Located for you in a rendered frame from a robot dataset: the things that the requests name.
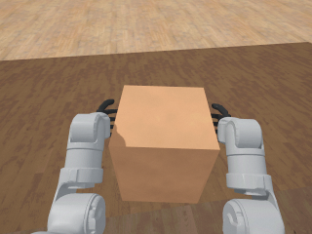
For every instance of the left robot forearm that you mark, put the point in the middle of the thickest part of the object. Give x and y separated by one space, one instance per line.
82 168

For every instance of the right robot upper arm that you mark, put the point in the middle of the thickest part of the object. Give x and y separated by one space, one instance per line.
251 216

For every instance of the right robot forearm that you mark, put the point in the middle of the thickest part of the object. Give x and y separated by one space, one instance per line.
245 153

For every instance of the carton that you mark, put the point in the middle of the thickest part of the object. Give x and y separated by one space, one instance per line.
163 144

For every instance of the left robot hand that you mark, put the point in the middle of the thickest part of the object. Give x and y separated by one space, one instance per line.
108 111

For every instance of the left robot upper arm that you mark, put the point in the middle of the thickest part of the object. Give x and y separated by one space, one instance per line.
77 213

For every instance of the right robot hand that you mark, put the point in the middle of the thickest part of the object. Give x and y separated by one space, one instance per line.
222 110

